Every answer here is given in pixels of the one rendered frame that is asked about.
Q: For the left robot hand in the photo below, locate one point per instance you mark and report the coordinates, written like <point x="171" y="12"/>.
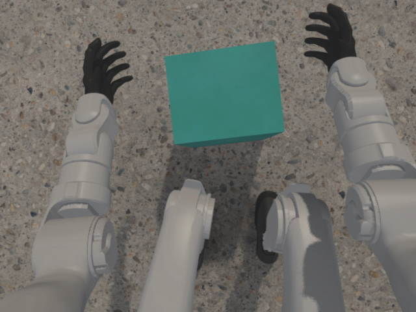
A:
<point x="96" y="78"/>

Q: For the carton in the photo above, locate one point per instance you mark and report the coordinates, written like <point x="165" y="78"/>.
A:
<point x="224" y="96"/>

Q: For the right robot upper arm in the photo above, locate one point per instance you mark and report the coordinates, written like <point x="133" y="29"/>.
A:
<point x="382" y="213"/>

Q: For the robot left foot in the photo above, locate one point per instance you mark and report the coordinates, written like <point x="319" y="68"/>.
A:
<point x="200" y="261"/>

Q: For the right robot forearm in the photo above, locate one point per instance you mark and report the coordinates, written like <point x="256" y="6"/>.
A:
<point x="366" y="131"/>

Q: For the left robot forearm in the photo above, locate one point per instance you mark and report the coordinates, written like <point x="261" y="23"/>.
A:
<point x="83" y="187"/>

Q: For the robot left shin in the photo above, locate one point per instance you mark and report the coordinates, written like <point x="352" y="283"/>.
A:
<point x="172" y="199"/>

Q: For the right robot hand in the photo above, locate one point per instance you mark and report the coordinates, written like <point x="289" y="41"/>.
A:
<point x="341" y="43"/>

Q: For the left robot upper arm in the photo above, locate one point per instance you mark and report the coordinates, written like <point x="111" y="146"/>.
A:
<point x="70" y="255"/>

